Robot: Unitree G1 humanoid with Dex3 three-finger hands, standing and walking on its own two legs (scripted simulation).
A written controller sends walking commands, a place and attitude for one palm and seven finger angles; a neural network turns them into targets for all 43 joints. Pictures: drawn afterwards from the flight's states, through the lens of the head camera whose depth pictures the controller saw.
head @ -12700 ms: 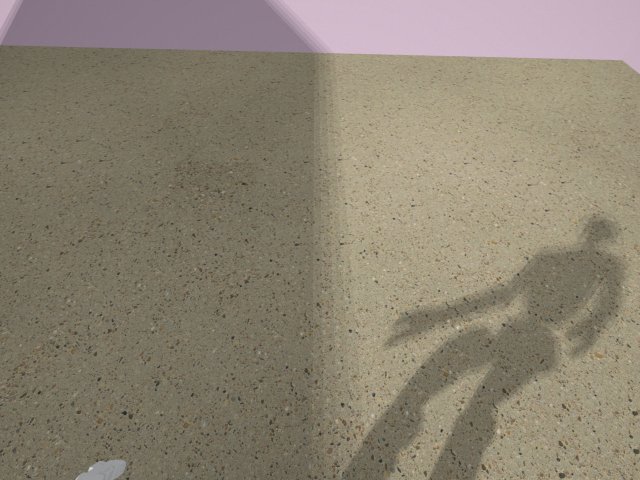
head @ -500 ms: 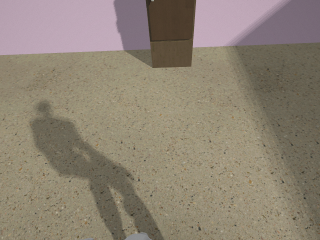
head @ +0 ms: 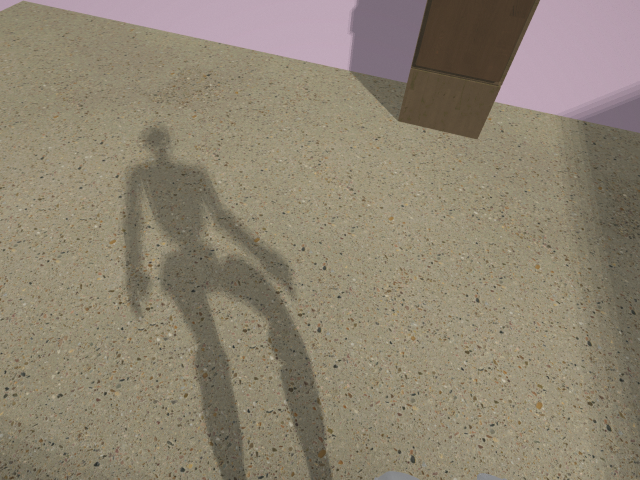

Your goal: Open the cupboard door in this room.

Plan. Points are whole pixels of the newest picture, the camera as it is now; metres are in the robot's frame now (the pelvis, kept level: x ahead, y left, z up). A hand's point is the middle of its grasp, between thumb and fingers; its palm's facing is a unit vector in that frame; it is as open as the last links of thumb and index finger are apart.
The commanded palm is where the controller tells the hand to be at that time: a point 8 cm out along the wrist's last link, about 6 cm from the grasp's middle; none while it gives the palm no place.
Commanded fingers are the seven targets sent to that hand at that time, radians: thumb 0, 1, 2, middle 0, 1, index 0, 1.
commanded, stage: turn or walk to find it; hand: left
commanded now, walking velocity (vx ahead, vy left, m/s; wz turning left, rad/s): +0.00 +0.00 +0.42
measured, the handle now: out of the picture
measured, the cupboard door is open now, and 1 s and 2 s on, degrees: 0 0 0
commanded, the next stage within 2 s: stand and wait in 0.82 s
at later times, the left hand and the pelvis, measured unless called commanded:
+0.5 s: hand out of the picture +0.01 +0.16 -0.15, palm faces +0.24 -0.93 -0.27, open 7.4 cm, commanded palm none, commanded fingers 0.00 0.90 0.90 -0.20 -0.30 -0.20 -0.30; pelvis -0.01 -0.03 +0.00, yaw +14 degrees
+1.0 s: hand out of the picture -0.04 +0.22 -0.16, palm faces +0.41 -0.87 -0.27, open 7.4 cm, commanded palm none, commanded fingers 0.00 0.90 0.90 -0.20 -0.30 -0.20 -0.30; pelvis -0.03 -0.01 +0.00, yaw +23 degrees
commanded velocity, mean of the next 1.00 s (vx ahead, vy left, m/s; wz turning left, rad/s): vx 0.00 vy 0.00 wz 0.34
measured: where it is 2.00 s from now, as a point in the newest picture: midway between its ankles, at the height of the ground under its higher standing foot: outside the picture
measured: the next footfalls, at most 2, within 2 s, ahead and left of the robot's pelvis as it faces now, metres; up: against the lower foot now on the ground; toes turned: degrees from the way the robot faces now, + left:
right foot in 0.22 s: +0.05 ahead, -0.13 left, +0.00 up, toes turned +1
left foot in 0.66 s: -0.03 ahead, +0.12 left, +0.00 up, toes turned +23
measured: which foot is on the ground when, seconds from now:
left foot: down 0.00-0.22, up 0.24-0.64, down 0.66-1.00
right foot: up 0.00-0.20, down 0.22-0.66, up 0.68-1.00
